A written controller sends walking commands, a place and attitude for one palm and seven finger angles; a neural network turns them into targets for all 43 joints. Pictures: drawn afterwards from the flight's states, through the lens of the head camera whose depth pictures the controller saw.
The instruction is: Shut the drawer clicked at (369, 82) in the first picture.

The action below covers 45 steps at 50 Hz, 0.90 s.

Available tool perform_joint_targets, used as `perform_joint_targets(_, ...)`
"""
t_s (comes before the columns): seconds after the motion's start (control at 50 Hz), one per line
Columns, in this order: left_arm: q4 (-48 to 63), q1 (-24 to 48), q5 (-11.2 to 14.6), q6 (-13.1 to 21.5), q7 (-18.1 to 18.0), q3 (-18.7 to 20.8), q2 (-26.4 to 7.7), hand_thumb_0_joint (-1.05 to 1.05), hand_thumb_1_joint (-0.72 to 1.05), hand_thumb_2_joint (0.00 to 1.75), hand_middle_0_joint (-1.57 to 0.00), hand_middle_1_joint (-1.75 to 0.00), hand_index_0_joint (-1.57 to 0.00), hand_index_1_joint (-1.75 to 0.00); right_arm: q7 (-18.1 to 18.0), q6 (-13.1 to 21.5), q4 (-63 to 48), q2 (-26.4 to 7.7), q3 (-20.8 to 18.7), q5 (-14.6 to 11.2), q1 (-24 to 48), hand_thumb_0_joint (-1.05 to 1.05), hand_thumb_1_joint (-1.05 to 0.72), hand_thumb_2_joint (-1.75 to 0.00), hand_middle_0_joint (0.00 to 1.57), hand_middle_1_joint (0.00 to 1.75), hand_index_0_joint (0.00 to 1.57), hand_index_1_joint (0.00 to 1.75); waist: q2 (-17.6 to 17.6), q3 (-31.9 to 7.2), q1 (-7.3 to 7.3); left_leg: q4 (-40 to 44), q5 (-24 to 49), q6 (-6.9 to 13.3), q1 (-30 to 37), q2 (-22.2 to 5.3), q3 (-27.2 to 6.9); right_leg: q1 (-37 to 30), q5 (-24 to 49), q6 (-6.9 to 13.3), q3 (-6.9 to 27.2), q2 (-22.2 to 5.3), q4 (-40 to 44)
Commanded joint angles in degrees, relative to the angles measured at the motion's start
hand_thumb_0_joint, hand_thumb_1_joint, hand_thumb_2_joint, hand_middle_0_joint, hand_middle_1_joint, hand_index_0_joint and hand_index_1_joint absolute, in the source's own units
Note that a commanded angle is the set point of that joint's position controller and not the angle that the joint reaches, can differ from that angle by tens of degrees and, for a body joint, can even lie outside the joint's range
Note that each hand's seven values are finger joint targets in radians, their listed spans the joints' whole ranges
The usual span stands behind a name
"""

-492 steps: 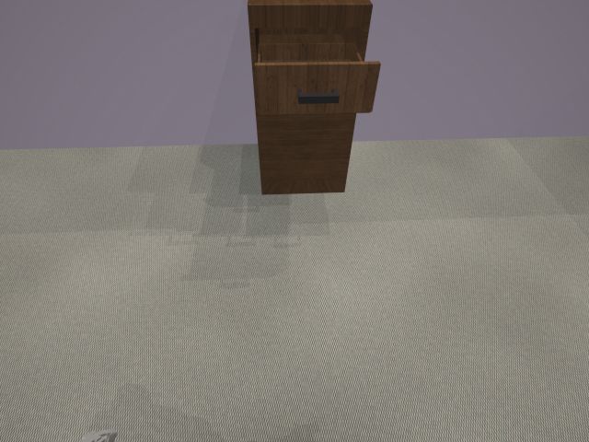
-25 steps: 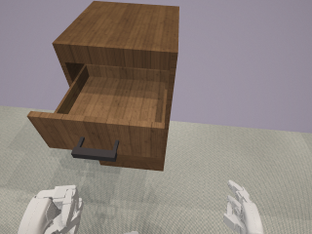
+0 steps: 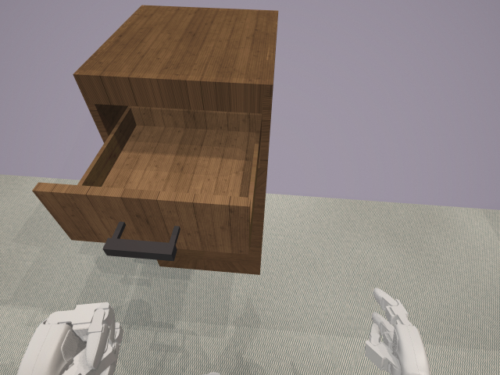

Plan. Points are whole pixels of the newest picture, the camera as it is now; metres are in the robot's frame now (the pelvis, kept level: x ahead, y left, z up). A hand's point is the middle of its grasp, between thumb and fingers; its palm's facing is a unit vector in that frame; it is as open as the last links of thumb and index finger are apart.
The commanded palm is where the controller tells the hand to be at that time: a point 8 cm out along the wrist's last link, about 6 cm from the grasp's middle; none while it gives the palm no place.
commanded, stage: bring the fist close to the handle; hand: left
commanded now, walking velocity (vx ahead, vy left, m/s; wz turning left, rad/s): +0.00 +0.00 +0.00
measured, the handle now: (144, 239) +0.35 +0.23 +0.00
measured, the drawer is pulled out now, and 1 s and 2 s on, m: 0.27 0.27 0.26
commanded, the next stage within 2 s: push the drawer shut in 1.30 s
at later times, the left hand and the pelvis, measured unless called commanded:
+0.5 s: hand (136, 332) +0.18 +0.18 +0.04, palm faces +0.01 -1.00 -0.06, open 3.3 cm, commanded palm +0.15 +0.24 +0.04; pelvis -0.01 -0.01 -0.02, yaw -1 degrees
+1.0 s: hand (157, 312) +0.22 +0.17 -0.01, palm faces -0.02 -1.00 -0.04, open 3.3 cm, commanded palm +0.19 +0.23 +0.00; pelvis -0.01 +0.00 -0.05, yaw -1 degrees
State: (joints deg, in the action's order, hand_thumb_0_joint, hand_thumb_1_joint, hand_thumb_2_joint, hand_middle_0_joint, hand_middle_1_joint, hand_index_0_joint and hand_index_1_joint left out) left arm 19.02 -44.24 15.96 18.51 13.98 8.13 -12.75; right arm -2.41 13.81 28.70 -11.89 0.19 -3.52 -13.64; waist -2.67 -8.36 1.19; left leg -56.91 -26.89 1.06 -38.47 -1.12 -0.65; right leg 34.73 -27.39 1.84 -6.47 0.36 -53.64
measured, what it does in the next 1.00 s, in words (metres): lowers itself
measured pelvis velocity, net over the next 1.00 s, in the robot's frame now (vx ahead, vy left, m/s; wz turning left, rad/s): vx -0.01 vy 0.00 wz -0.02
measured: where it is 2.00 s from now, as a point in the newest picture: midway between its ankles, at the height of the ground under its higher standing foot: outside the picture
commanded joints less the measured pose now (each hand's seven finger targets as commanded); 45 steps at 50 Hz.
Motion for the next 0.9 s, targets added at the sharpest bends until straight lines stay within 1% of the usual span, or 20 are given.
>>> perform_joint_targets(0.0,7.6,1.5,0.9,4.5,0.5,4.5,-5.2,0.0,0.9,0.9,-1.4,-1.6,-1.4,-1.6,-0.8,3.2,-8.8,-6.7,-3.3,0.1,5.3,0.0,-0.9,-0.9,0.2,0.3,0.2,0.3,2.2,-1.1,-1.27,7.7,8.6,0.6,1.7,1.5,-1.6,0.5,5.0,-0.7,4.3,0.4,10.2)
perform_joint_targets(0.04,6.5,2.7,0.8,5.2,0.8,6.2,-6.9,0.0,0.9,0.9,-1.4,-1.6,-1.4,-1.6,-0.9,2.9,-8.3,-6.9,-3.4,0.3,5.5,0.0,-0.9,-0.9,0.2,0.3,0.2,0.3,2.4,-2.6,-1.05,6.9,9.6,0.7,1.1,1.6,-1.4,-0.3,6.2,-0.7,4.9,0.3,9.9)
perform_joint_targets(0.18,3.5,6.0,1.7,7.1,2.1,6.1,-6.1,0.0,0.9,0.9,-1.4,-1.6,-1.4,-1.6,-0.9,2.4,-7.6,-6.9,-3.4,0.6,5.4,0.0,-0.9,-0.9,0.2,0.3,0.2,0.3,-0.2,-4.5,-1.35,4.9,10.6,0.7,-0.1,1.6,-1.1,0.7,7.1,-0.7,5.7,0.0,8.5)
perform_joint_targets(0.28,1.7,6.5,1.1,7.3,1.7,4.2,-4.8,0.0,0.9,0.9,-1.4,-1.6,-1.4,-1.6,-0.7,2.2,-7.6,-7.0,-3.8,0.9,5.4,0.0,-0.9,-0.9,0.2,0.3,0.2,0.3,0.5,-6.2,-1.51,4.0,12.1,0.8,-0.6,1.5,-1.3,1.8,10.0,-0.8,4.8,0.0,6.1)
perform_joint_targets(0.32,0.9,8.4,0.9,7.5,1.1,5.4,-5.9,0.0,0.9,0.9,-1.4,-1.6,-1.4,-1.6,-0.7,1.8,-7.3,-7.1,-3.9,1.0,5.2,0.0,-0.9,-0.9,0.2,0.3,0.2,0.3,2.0,-6.8,-1.64,3.4,11.5,0.7,-2.0,1.5,-1.4,2.1,9.1,-0.9,5.0,0.0,5.5)
perform_joint_targets(0.34,0.2,8.0,0.6,7.7,0.5,6.1,-6.3,0.0,0.9,0.9,-1.4,-1.6,-1.4,-1.6,-0.8,1.5,-7.1,-7.0,-3.9,1.2,5.7,0.0,-0.9,-0.9,0.2,0.3,0.2,0.3,1.6,-6.3,-1.23,3.0,11.6,0.8,-2.7,1.5,-1.4,2.2,9.1,-0.8,5.2,0.1,5.3)
perform_joint_targets(0.38,0.3,7.6,0.6,8.4,0.1,5.9,-5.6,0.0,0.9,0.9,-1.4,-1.6,-1.4,-1.6,-0.6,1.1,-7.4,-6.8,-4.1,1.2,5.5,0.0,-0.9,-0.9,0.2,0.3,0.2,0.3,1.5,-8.4,-0.84,2.7,12.1,0.6,-2.8,1.5,-1.2,2.3,9.7,-0.7,4.7,0.0,3.9)
perform_joint_targets(0.44,-0.5,9.1,0.2,9.4,-0.5,6.2,-6.3,0.0,0.9,0.9,-1.4,-1.6,-1.4,-1.6,-0.7,0.5,-7.0,-6.9,-4.1,1.4,5.7,0.0,-0.9,-0.9,0.2,0.3,0.2,0.3,1.2,-8.4,-1.15,1.5,11.9,0.7,-4.2,1.3,-1.2,3.6,9.6,-0.6,4.9,0.1,2.8)
perform_joint_targets(0.48,-0.9,11.3,0.1,9.8,-0.3,3.4,-4.3,0.0,0.9,0.9,-1.4,-1.6,-1.4,-1.6,-0.6,0.3,-7.4,-7.2,-3.8,1.5,5.4,0.0,-0.9,-0.9,0.2,0.3,0.2,0.3,0.7,-7.6,-2.14,1.0,10.3,0.7,-5.0,1.3,-1.4,6.1,7.9,-0.7,4.4,0.2,2.0)
perform_joint_targets(0.52,-1.4,13.1,0.1,10.5,-0.4,4.6,-5.5,0.0,0.9,0.9,-1.4,-1.6,-1.4,-1.6,-0.8,0.3,-7.1,-7.5,-4.0,1.6,5.0,0.0,-0.9,-0.9,0.2,0.3,0.2,0.3,1.6,-9.3,-2.06,0.0,9.5,0.7,-5.8,1.2,-1.5,6.6,6.7,-0.7,4.9,0.1,1.3)
perform_joint_targets(0.54,-2.0,12.3,-0.4,10.6,-0.7,4.8,-5.9,0.0,0.9,0.9,-1.4,-1.6,-1.4,-1.6,-0.9,0.2,-7.1,-7.6,-4.0,1.7,5.3,0.0,-0.9,-0.9,0.2,0.3,0.2,0.3,0.8,-9.1,-1.65,-0.1,9.9,0.7,-5.8,1.1,-1.5,7.1,6.9,-0.4,4.6,0.3,0.8)
perform_joint_targets(0.56,-1.7,12.3,-0.5,10.6,-0.5,3.0,-4.4,0.0,0.9,0.9,-1.4,-1.6,-1.4,-1.6,-0.7,0.1,-7.5,-7.6,-3.8,1.7,5.0,0.0,-0.9,-0.9,0.2,0.3,0.2,0.3,-0.2,-9.8,-1.94,-0.3,10.2,0.7,-5.5,1.2,-1.5,7.6,7.5,-0.4,4.3,0.2,0.1)
perform_joint_targets(0.62,-2.4,15.2,-0.7,10.4,-1.1,3.6,-5.7,0.0,0.9,0.9,-1.4,-1.6,-1.4,-1.6,-0.8,-0.3,-7.3,-7.9,-3.8,1.8,4.6,0.0,-0.9,-0.9,0.2,0.3,0.2,0.3,0.5,-10.9,-2.16,-1.2,9.4,0.7,-6.5,1.0,-1.8,8.9,6.6,-0.4,4.2,0.2,-0.8)
perform_joint_targets(0.66,-2.9,16.6,-1.1,10.3,-1.4,2.3,-4.5,0.0,0.9,0.9,-1.4,-1.6,-1.4,-1.6,-0.8,-0.6,-7.6,-7.9,-3.7,1.9,4.5,0.0,-0.9,-0.9,0.2,0.3,0.2,0.3,0.7,-11.3,-2.45,-1.6,9.0,0.7,-6.9,0.9,-1.9,10.1,6.3,-0.4,3.7,0.4,-1.8)
perform_joint_targets(0.68,-2.9,17.7,-1.3,10.4,-1.6,2.7,-5.4,0.0,0.9,0.9,-1.4,-1.6,-1.4,-1.6,-0.8,-0.9,-7.6,-8.2,-3.7,2.0,4.4,0.0,-0.9,-0.9,0.2,0.3,0.2,0.3,-0.3,-11.4,-2.35,-1.7,8.8,0.6,-7.3,0.9,-2.0,10.5,6.1,-0.3,3.8,0.3,-2.2)
perform_joint_targets(0.7,-3.3,17.5,-1.2,10.2,-1.8,2.2,-4.7,0.0,0.9,0.9,-1.4,-1.6,-1.4,-1.6,-0.7,-1.0,-7.7,-8.0,-3.6,2.0,4.3,0.0,-0.9,-0.9,0.2,0.3,0.2,0.3,0.0,-11.8,-2.29,-1.9,9.1,0.7,-7.2,1.0,-2.0,10.5,6.4,-0.3,3.7,0.4,-2.4)
perform_joint_targets(0.74,-4.6,18.5,-1.5,10.0,-2.3,3.2,-5.6,0.0,0.9,0.9,-1.4,-1.6,-1.4,-1.6,-0.7,-1.6,-7.8,-8.2,-3.7,2.2,4.4,0.0,-0.9,-0.9,0.2,0.3,0.2,0.3,1.5,-12.3,-2.24,-2.7,9.2,0.8,-8.7,0.9,-2.1,10.6,6.6,-0.4,3.7,0.6,-3.1)
perform_joint_targets(0.76,-5.0,18.1,-1.7,9.9,-2.4,3.4,-5.5,0.0,0.9,0.9,-1.4,-1.6,-1.4,-1.6,-0.6,-1.9,-7.9,-8.3,-3.6,2.1,4.3,0.0,-0.9,-0.9,0.2,0.3,0.2,0.3,0.3,-12.8,-1.78,-2.6,9.3,0.6,-8.5,0.9,-2.0,10.9,6.6,-0.2,3.6,0.5,-3.6)
perform_joint_targets(0.78,-5.1,19.8,-1.6,9.9,-2.4,2.4,-5.0,0.0,0.9,0.9,-1.4,-1.6,-1.4,-1.6,-0.5,-2.1,-8.2,-8.3,-3.5,2.2,4.2,0.0,-0.9,-0.9,0.2,0.3,0.2,0.3,1.0,-12.6,-2.44,-3.1,8.8,0.7,-9.1,1.0,-1.9,11.2,6.5,-0.4,3.9,0.5,-3.5)
perform_joint_targets(0.88,-7.0,23.2,-2.0,10.3,-2.8,2.7,-5.6,0.0,0.9,0.9,-1.4,-1.6,-1.4,-1.6,-0.3,-2.8,-8.0,-8.9,-3.5,2.4,3.7,0.0,-0.9,-0.9,0.2,0.3,0.2,0.3,0.5,-13.9,-2.6,-4.4,8.9,0.6,-9.9,0.7,-2.3,13.5,6.6,-0.2,3.5,0.6,-5.4)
